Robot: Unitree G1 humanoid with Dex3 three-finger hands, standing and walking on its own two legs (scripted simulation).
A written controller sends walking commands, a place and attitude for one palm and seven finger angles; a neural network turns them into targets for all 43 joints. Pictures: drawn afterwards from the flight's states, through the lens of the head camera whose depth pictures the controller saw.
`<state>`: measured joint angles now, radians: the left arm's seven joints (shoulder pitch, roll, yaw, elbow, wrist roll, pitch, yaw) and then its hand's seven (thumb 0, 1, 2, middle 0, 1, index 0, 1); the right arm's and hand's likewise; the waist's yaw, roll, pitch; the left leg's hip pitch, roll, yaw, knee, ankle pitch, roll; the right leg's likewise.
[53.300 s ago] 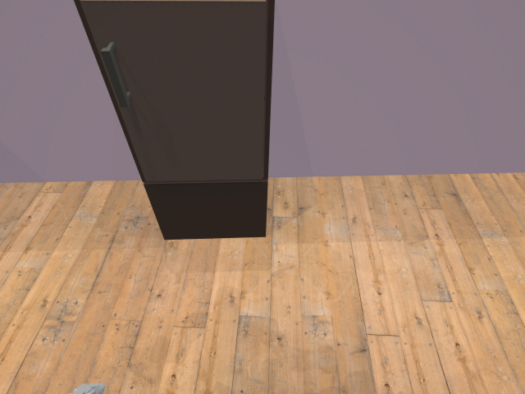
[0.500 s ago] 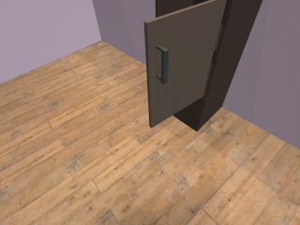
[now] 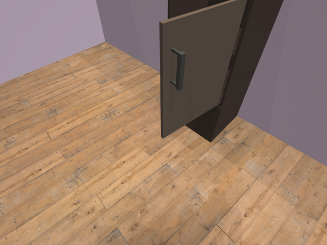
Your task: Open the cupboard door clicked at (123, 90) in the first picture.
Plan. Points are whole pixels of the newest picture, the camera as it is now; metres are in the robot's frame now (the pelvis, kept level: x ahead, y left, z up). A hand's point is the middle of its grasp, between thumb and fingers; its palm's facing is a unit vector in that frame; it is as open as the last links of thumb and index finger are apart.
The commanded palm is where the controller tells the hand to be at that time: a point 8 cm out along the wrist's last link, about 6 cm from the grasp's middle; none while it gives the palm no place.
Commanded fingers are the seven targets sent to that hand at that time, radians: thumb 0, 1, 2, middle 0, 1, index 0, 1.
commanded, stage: look to check the result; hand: left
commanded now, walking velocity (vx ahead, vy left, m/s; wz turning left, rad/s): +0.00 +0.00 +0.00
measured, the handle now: (176, 69) +0.69 -0.01 +0.06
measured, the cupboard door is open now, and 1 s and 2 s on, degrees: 82 82 82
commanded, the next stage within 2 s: stand and wait in 0.52 s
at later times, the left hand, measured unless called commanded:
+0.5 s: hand out of the picture +0.00 +0.18 -0.18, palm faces +0.03 -0.98 -0.17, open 7.4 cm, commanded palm none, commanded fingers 0.00 0.90 0.90 -0.20 -0.30 -0.20 -0.30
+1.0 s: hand out of the picture +0.02 +0.20 -0.18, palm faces +0.02 -0.98 -0.19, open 7.4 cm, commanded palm none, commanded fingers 0.00 0.90 0.90 -0.20 -0.30 -0.20 -0.30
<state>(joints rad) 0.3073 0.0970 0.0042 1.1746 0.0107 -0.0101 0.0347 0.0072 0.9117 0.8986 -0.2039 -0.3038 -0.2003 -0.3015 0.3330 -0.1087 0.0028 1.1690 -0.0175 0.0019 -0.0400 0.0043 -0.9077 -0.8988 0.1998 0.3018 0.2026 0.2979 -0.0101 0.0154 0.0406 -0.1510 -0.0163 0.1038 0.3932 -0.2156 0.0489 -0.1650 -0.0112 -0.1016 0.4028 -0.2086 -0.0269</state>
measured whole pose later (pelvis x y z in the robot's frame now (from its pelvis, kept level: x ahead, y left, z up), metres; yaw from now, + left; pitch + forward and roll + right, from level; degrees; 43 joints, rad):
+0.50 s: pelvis +0.01 +0.02 +0.00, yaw +0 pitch -2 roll +0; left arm 0.27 0.12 0.00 1.16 0.01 -0.01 0.03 0.01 0.91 0.90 -0.20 -0.30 -0.20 -0.30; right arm 0.28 -0.13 0.00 1.16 -0.02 -0.01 -0.04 0.00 -0.91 -0.90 0.20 0.30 0.20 0.30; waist -0.01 0.02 0.05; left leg -0.13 -0.04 0.11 0.37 -0.22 0.07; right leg -0.15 -0.03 -0.10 0.40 -0.22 0.00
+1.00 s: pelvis +0.02 +0.03 +0.00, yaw +0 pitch -1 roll +0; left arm 0.24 0.16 0.01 1.16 0.01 -0.01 0.03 0.01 0.91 0.90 -0.20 -0.30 -0.20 -0.30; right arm 0.25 -0.16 0.00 1.17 -0.01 -0.01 -0.04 0.00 -0.91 -0.90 0.20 0.30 0.20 0.30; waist -0.01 0.01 0.06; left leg -0.11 -0.06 0.11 0.35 -0.22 0.08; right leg -0.13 -0.05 -0.09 0.38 -0.22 0.01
